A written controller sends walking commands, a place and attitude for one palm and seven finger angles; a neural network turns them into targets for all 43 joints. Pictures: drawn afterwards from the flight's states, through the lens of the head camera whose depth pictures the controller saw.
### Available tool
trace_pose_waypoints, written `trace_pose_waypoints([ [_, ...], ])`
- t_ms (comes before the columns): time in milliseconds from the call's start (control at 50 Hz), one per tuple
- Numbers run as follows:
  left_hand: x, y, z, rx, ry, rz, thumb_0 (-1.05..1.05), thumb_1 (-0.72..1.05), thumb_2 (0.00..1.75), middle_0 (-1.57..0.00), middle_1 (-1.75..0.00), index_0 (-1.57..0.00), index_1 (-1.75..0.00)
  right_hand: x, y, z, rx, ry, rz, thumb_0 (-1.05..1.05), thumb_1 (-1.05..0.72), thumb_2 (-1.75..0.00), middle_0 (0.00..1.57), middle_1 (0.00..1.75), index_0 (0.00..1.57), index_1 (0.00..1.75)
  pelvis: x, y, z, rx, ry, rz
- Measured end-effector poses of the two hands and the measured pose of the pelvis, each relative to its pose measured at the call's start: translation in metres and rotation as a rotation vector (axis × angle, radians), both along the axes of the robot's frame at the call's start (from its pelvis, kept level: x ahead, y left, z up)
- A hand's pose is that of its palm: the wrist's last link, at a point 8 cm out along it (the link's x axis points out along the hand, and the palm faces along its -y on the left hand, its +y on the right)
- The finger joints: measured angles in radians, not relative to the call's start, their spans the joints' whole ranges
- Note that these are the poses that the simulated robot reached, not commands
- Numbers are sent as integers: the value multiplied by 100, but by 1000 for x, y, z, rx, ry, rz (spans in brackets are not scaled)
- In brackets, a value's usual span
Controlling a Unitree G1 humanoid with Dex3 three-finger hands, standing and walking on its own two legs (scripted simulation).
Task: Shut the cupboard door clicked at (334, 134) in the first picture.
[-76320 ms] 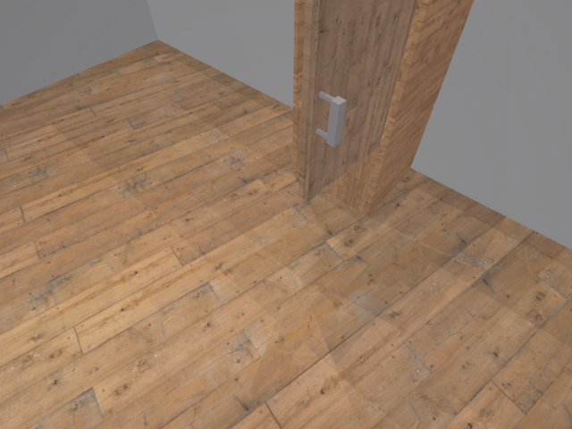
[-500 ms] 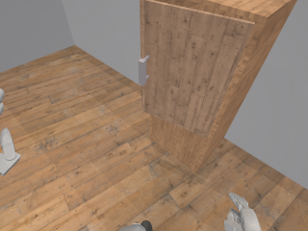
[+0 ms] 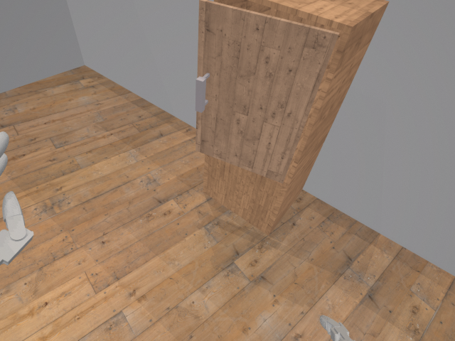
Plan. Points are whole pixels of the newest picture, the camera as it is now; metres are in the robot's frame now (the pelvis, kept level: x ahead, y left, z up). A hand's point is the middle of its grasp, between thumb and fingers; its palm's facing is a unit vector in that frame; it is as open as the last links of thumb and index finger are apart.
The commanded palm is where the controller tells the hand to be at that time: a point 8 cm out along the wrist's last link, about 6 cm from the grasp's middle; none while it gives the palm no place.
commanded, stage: stop stepping back and stand still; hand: left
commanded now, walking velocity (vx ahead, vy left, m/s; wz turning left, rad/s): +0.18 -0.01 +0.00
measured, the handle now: (203, 92) +0.90 +0.11 -0.04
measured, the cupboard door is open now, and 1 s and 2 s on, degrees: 13 13 13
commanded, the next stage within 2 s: let the arm hang, fingers relaxed in 1.64 s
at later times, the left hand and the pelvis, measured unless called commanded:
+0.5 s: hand (33, 223) +0.22 +0.27 +0.16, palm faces +0.37 -0.80 -0.46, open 7.4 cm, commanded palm +0.14 +0.32 +0.17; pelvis -0.01 +0.02 -0.02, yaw -2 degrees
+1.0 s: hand (53, 203) +0.25 +0.26 +0.16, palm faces +0.34 -0.83 -0.44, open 7.4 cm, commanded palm +0.18 +0.32 +0.17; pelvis +0.03 +0.02 -0.01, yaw -3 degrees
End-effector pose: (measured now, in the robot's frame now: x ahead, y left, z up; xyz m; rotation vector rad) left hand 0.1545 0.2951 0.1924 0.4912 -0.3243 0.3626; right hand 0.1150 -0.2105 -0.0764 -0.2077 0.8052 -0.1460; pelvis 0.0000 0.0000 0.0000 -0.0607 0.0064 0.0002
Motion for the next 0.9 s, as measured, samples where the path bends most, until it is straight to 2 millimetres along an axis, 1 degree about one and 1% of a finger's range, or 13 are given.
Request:
trace_pose_waypoints([
  [80,-17,-15,8,128,3,-51,1,89,90,-21,-30,-21,-30,-12,-10,-18,9,-17,-9,2,-90,-90,20,30,20,30,-22,-2,-16,67,27,-45],
  [160,-20,0,8,114,-4,-3,1,89,90,-21,-30,-22,-30,-30,-23,-28,7,40,-64,2,-90,-90,20,30,20,30,-28,1,-14,59,-10,-53],
  [240,-15,22,-12,17,36,99,1,89,90,-21,-30,-22,-30,-42,-36,-24,-25,41,-118,2,-90,-90,20,30,20,30,-22,5,-10,84,-20,-59],
  [300,-7,25,-32,-60,58,116,1,89,90,-21,-30,-21,-30,-42,-41,-25,-75,55,-113,2,-90,-90,20,30,20,30,-15,12,-13,82,-27,-34],
  [360,4,21,-44,-97,37,70,1,90,90,-20,-30,-21,-30,-31,-41,-27,-129,58,-94,2,-90,-90,20,30,20,30,-7,21,-23,66,-26,-14],
  [400,11,19,-43,-76,24,31,1,89,90,-20,-30,-21,-30,-21,-37,-27,-134,41,-99,2,-90,-90,20,30,20,30,-7,24,-27,85,-32,-17],
  [480,23,14,-21,43,16,-34,2,89,90,-21,-30,-21,-30,2,-16,-21,-73,-25,-74,2,-90,-90,20,30,19,30,-8,22,-24,91,-38,-33],
  [560,26,7,8,173,-1,-48,1,89,90,-21,-30,-22,-30,21,4,-22,25,-67,-31,2,-90,-90,20,30,20,30,-5,15,-20,84,-30,-41],
  [620,25,5,14,196,41,-18,1,89,90,-21,-30,-22,-30,30,11,-26,85,-65,-18,2,-90,-90,20,30,20,30,4,11,-17,58,-13,-34],
  [680,25,9,0,148,123,36,1,89,90,-21,-30,-22,-30,35,9,-31,107,-34,-29,1,-90,-90,20,30,20,30,14,10,-13,60,8,-51],
  [820,40,22,-53,-38,226,115,1,89,90,-21,-30,-22,-30,44,-12,-30,0,33,-41,2,-90,-90,20,30,20,30,31,15,-14,60,-2,-40],
  [860,48,20,-56,-74,203,96,1,89,90,-21,-30,-22,-30,48,-16,-23,-32,31,-47,2,-90,-90,20,30,20,30,32,16,-13,65,-9,-44],
  [900,55,15,-50,-76,166,57,1,89,90,-21,-30,-22,-30,53,-19,-13,-56,4,-52,2,-90,-90,20,30,20,30,31,18,-12,61,-11,-49],
])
